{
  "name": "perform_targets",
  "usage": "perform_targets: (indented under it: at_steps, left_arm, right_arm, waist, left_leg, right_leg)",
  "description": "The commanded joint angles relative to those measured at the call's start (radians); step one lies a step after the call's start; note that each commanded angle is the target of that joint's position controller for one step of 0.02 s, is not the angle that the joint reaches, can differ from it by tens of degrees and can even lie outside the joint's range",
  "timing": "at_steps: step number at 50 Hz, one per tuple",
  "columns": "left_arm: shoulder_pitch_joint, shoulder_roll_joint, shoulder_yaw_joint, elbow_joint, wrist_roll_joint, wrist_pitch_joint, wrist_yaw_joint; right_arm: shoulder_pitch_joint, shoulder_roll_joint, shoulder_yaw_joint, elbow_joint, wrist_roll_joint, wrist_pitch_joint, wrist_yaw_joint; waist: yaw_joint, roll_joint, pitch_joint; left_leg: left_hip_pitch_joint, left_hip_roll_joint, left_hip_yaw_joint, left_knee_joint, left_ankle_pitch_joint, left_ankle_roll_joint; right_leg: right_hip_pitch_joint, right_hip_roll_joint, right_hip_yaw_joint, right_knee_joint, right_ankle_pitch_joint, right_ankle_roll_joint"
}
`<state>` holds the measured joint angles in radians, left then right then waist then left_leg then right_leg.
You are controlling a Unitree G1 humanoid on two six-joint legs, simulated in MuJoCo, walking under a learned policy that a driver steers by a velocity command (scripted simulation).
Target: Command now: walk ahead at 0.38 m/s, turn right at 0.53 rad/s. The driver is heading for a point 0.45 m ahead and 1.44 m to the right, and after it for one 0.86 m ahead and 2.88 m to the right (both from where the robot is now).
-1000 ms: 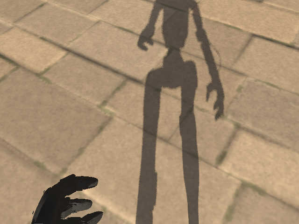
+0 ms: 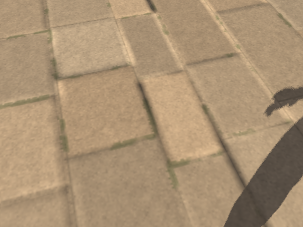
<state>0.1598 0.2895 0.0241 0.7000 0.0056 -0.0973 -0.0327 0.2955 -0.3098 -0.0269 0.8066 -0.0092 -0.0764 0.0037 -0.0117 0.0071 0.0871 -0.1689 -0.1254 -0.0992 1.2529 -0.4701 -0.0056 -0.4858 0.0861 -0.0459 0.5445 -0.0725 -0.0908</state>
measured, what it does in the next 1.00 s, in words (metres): walks ahead, turning right: left foot, then right foot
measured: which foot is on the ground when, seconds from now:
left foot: up 0.00-0.36, down 0.38-0.82, up 0.84-1.00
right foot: down 0.00-0.36, up 0.38-0.80, down 0.82-1.00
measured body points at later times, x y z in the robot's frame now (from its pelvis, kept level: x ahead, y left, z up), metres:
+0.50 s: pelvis +0.22 +0.02 +0.02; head +0.25 +0.01 +0.47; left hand +0.48 +0.22 -0.07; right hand +0.29 -0.31 -0.05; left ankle +0.35 +0.08 -0.72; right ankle +0.12 -0.07 -0.64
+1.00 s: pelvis +0.21 -0.03 +0.03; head +0.21 -0.09 +0.47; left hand +0.53 +0.04 -0.04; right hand +0.08 -0.35 -0.08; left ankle +0.35 +0.05 -0.63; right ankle +0.14 -0.10 -0.72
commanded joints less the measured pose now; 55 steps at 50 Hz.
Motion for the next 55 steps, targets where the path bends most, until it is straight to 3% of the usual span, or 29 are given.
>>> perform_targets:
  at_steps: [1,2,4,6,8,12,17,18,19,20,21,22,23,24,26,28,32,38,40,41,42,43,44,45,46,47,48,51,55]
  left_arm:
    - [0.094,0.167,0.062,-0.083,-0.025,0.005,0.009]
    - [0.086,0.175,0.066,-0.085,-0.023,0.007,0.014]
    - [0.069,0.159,0.064,-0.087,-0.018,0.016,0.02]
    - [0.052,0.177,0.073,-0.088,-0.021,0.028,0.032]
    - [0.065,0.21,0.088,-0.085,-0.027,0.057,0.053]
    - [0.097,0.201,0.097,-0.085,-0.047,0.112,0.087]
    - [0.056,0.159,0.1,-0.133,-0.032,0.135,0.1]
    - [0.029,0.14,0.093,-0.148,-0.033,0.138,0.095]
    - [0.09,0.075,0.073,-0.147,-0.024,0.142,0.087]
    - [0.166,0.059,0.063,-0.162,-0.026,0.141,0.083]
    - [0.247,0.15,0.08,-0.148,-0.004,0.135,0.069]
    - [0.249,0.204,0.098,-0.136,-0.03,0.137,0.059]
    - [0.183,0.246,0.112,-0.107,-0.042,0.147,0.064]
    - [0.142,0.247,0.115,-0.112,-0.041,0.159,0.067]
    - [0.106,0.17,0.092,-0.139,-0.035,0.166,0.064]
    - [0.069,0.12,0.076,-0.164,-0.035,0.156,0.06]
    - [0.032,0.114,0.072,-0.182,-0.03,0.149,0.05]
    - [0.028,0.127,0.085,-0.18,-0.031,0.168,0.024]
    - [0.074,0.124,0.098,-0.163,-0.031,0.177,0.017]
    - [0.127,0.146,0.114,-0.14,-0.029,0.179,0.024]
    - [0.193,0.236,0.143,-0.13,-0.028,0.174,0.04]
    - [0.161,0.363,0.158,-0.169,-0.007,0.157,0.048]
    - [0.148,0.311,0.153,-0.183,0.024,0.128,0.04]
    - [0.108,0.283,0.14,-0.175,0.024,0.11,0.042]
    - [0.044,0.246,0.132,-0.179,0.0,0.106,0.05]
    - [0.003,0.212,0.119,-0.188,-0.022,0.111,0.058]
    - [-0.017,0.199,0.112,-0.195,-0.024,0.117,0.067]
    - [0.005,0.192,0.11,-0.19,-0.019,0.126,0.081]
    - [0.01,0.188,0.105,-0.185,-0.014,0.133,0.084]
  right_arm:
    - [-0.102,-0.137,-0.015,-0.16,0.002,-0.029,-0.002]
    - [-0.105,-0.127,-0.017,-0.181,-0.008,-0.021,-0.005]
    - [-0.077,-0.106,-0.013,-0.192,-0.015,-0.001,-0.013]
    - [-0.095,-0.069,0.0,-0.203,-0.016,0.009,-0.027]
    - [-0.138,-0.064,0.002,-0.21,-0.009,0.019,-0.036]
    - [-0.282,-0.07,-0.004,-0.247,0.006,0.03,-0.033]
    - [-0.293,-0.107,-0.032,-0.236,0.006,-0.001,-0.018]
    - [-0.24,-0.103,-0.037,-0.217,0.005,-0.009,-0.018]
    - [-0.214,-0.122,-0.043,-0.212,-0.007,-0.006,-0.024]
    - [-0.222,-0.139,-0.042,-0.228,-0.038,0.012,-0.031]
    - [-0.169,-0.1,-0.043,-0.229,-0.038,0.023,-0.031]
    - [-0.217,-0.116,-0.053,-0.233,-0.02,0.034,-0.036]
    - [-0.236,-0.072,-0.047,-0.247,-0.018,0.045,-0.041]
    - [-0.259,-0.059,-0.042,-0.255,-0.013,0.057,-0.05]
    - [-0.27,-0.075,-0.044,-0.245,-0.012,0.069,-0.056]
    - [-0.222,-0.092,-0.055,-0.221,-0.023,0.075,-0.062]
    - [-0.207,-0.122,-0.076,-0.2,-0.016,0.075,-0.057]
    - [-0.225,-0.162,-0.104,-0.177,0.01,0.071,-0.031]
    - [-0.227,-0.153,-0.108,-0.167,0.029,0.068,-0.025]
    - [-0.191,-0.119,-0.103,-0.15,0.032,0.069,-0.022]
    - [-0.154,-0.073,-0.094,-0.142,0.017,0.075,-0.016]
    - [-0.203,-0.042,-0.08,-0.226,-0.024,0.074,-0.021]
    - [-0.317,-0.086,-0.09,-0.249,-0.021,0.064,-0.031]
    - [-0.331,-0.097,-0.095,-0.248,0.001,0.061,-0.038]
    - [-0.291,-0.105,-0.102,-0.222,0.002,0.062,-0.047]
    - [-0.264,-0.115,-0.106,-0.207,-0.008,0.064,-0.053]
    - [-0.25,-0.11,-0.107,-0.2,-0.013,0.063,-0.05]
    - [-0.247,-0.067,-0.093,-0.191,0.001,0.058,-0.035]
    - [-0.266,-0.049,-0.075,-0.184,0.008,0.062,-0.017]
  waist:
    - [0.053,0.102,-0.236]
    - [0.014,0.103,-0.18]
    - [-0.033,0.031,-0.136]
    - [-0.046,-0.005,-0.144]
    - [-0.035,-0.037,-0.215]
    - [0.018,-0.095,-0.249]
    - [0.014,-0.168,-0.194]
    - [-0.012,-0.146,-0.21]
    - [0.022,0.005,-0.278]
    - [0.077,0.197,-0.276]
    - [0.075,0.232,-0.334]
    - [0.089,0.246,-0.318]
    - [0.048,0.126,-0.256]
    - [0.043,0.067,-0.211]
    - [0.037,0.075,-0.138]
    - [0.012,0.117,-0.153]
    - [-0.002,0.13,-0.214]
    - [0.011,0.164,-0.204]
    - [0.046,0.142,-0.21]
    - [0.058,0.09,-0.203]
    - [0.063,-0.135,-0.156]
    - [0.021,-0.383,-0.155]
    - [0.101,-0.253,-0.213]
    - [0.065,-0.21,-0.176]
    - [0.025,-0.153,-0.159]
    - [0.006,-0.147,-0.164]
    - [-0.008,-0.152,-0.181]
    - [-0.004,-0.132,-0.212]
    - [0.026,-0.167,-0.225]
  left_leg:
    - [-0.508,0.092,-0.047,0.188,0.029,-0.028]
    - [-0.473,0.106,-0.045,0.127,0.047,-0.031]
    - [-0.416,0.123,-0.035,-0.016,0.051,-0.047]
    - [-0.357,0.097,0.004,-0.232,0.102,-0.075]
    - [-0.29,0.054,0.011,-0.379,0.224,-0.096]
    - [-0.284,0.012,-0.039,-0.58,0.384,-0.095]
    - [-0.248,0.054,-0.11,-0.807,0.403,-0.054]
    - [-0.128,0.095,-0.097,-0.914,0.51,-0.026]
    - [0.09,0.268,-0.221,-0.899,0.672,0.059]
    - [0.239,0.459,-0.467,-0.9,0.884,0.205]
    - [0.242,0.543,-0.565,-0.87,0.949,0.274]
    - [0.229,0.578,-0.551,-0.875,0.784,0.331]
    - [0.147,0.47,-0.416,-0.893,0.591,0.281]
    - [0.063,0.397,-0.306,-0.905,0.474,0.227]
    - [-0.045,0.319,-0.153,-0.944,0.499,0.202]
    - [-0.004,0.325,-0.09,-0.965,0.537,0.223]
    - [0.059,0.397,-0.029,-0.971,0.564,0.256]
    - [0.013,0.437,0.107,-0.942,0.484,0.198]
    - [-0.004,0.432,0.161,-0.856,0.423,0.137]
    - [-0.081,0.392,0.206,-0.754,0.338,0.078]
    - [-0.303,0.29,0.296,-0.497,0.095,-0.02]
    - [-0.622,0.14,0.225,-0.239,-0.197,-0.093]
    - [-0.639,0.126,0.051,-0.104,-0.168,-0.067]
    - [-0.634,0.135,0.012,-0.092,-0.067,-0.037]
    - [-0.625,0.149,0.0,-0.112,0.025,-0.029]
    - [-0.595,0.15,-0.002,-0.134,0.075,-0.035]
    - [-0.532,0.132,0.006,-0.128,0.116,-0.044]
    - [-0.471,0.079,0.007,-0.234,0.179,-0.062]
    - [-0.384,0.081,0.015,-0.414,0.19,-0.075]
  right_leg:
    - [0.575,-0.318,0.56,-0.19,0.462,-0.235]
    - [0.443,-0.288,0.514,-0.22,0.506,-0.233]
    - [0.289,-0.222,0.428,-0.244,0.562,-0.216]
    - [0.18,-0.157,0.36,-0.228,0.642,-0.194]
    - [0.161,-0.127,0.353,-0.189,0.643,-0.157]
    - [0.222,-0.09,0.434,-0.134,0.369,-0.052]
    - [0.331,-0.097,0.588,-0.03,0.143,-0.024]
    - [0.295,-0.061,0.566,0.047,0.046,-0.002]
    - [0.162,0.016,0.462,0.248,-0.328,0.039]
    - [-0.067,0.127,0.313,0.398,-0.648,0.086]
    - [-0.073,0.049,0.301,0.567,-0.661,0.136]
    - [-0.147,-0.004,0.23,0.703,-0.583,0.171]
    - [-0.161,-0.053,0.207,0.754,-0.478,0.189]
    - [-0.153,-0.071,0.191,0.77,-0.401,0.194]
    - [-0.136,-0.086,0.12,0.716,-0.333,0.2]
    - [-0.145,-0.111,0.081,0.64,-0.311,0.201]
    - [-0.107,-0.172,0.074,0.51,-0.282,0.19]
    - [0.089,-0.164,-0.002,0.232,-0.249,0.123]
    - [0.201,-0.132,-0.035,0.051,-0.174,0.078]
    - [0.307,-0.104,-0.012,-0.035,-0.125,0.04]
    - [0.446,-0.239,0.232,-0.167,0.114,-0.044]
    - [0.51,-0.454,0.631,-0.176,0.292,-0.235]
    - [0.453,-0.451,0.633,-0.225,0.181,-0.275]
    - [0.417,-0.392,0.56,-0.239,0.096,-0.217]
    - [0.394,-0.342,0.494,-0.219,0.068,-0.156]
    - [0.369,-0.321,0.455,-0.2,0.101,-0.127]
    - [0.325,-0.29,0.422,-0.184,0.152,-0.117]
    - [0.325,-0.241,0.419,-0.154,0.186,-0.104]
    - [0.333,-0.239,0.438,-0.106,0.184,-0.099]
Velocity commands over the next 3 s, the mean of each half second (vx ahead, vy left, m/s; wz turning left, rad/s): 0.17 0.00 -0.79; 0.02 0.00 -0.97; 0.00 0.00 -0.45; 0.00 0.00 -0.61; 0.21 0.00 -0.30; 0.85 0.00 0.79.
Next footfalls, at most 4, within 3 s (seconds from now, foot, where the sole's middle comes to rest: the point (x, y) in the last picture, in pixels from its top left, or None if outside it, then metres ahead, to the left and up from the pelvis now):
0.38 left None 0.38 0.05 -0.75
0.82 right None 0.17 -0.13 -0.75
1.28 left None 0.37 -0.04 -0.75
1.58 right None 0.12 -0.10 -0.75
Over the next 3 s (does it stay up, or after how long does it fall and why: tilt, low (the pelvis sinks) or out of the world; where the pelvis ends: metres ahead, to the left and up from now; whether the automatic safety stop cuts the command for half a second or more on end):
stays up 0.29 -0.39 0.01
